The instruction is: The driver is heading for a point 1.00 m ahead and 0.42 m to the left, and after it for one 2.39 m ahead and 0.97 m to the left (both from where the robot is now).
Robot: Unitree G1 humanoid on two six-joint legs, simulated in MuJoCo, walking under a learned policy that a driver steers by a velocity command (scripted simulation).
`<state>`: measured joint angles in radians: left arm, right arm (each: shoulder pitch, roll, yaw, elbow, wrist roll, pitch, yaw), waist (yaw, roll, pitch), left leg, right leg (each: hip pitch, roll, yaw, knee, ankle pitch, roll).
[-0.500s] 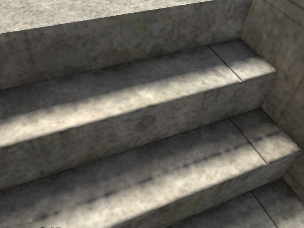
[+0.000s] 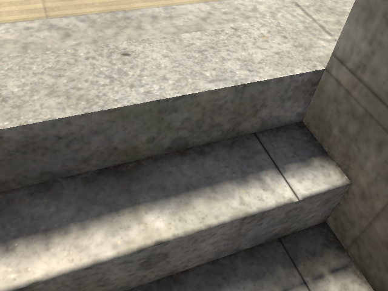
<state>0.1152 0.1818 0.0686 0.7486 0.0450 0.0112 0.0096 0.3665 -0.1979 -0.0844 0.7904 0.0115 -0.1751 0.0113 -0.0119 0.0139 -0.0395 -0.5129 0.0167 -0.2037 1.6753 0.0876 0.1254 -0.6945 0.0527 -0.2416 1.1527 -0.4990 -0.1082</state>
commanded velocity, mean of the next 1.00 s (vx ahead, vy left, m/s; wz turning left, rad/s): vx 0.98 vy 0.00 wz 0.62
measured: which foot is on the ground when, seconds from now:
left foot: up 0.00-0.32, down 0.34-0.68, up 0.70-1.00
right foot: down 0.00-0.32, up 0.34-0.62, down 0.64-1.00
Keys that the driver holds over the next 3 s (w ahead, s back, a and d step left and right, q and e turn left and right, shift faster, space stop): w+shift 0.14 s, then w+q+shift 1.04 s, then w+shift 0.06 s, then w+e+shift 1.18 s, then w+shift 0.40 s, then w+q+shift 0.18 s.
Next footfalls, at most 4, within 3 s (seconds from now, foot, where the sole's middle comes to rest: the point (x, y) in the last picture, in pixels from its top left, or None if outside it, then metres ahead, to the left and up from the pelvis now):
0.34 left None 0.33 0.03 -0.48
0.64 right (216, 175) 0.64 -0.06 -0.28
1.08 left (58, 64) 0.80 0.35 -0.09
1.52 right None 1.25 0.50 -0.09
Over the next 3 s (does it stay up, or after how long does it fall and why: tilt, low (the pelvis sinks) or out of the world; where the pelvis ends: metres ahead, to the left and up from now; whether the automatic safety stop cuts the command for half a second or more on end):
stays up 2.33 0.91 0.69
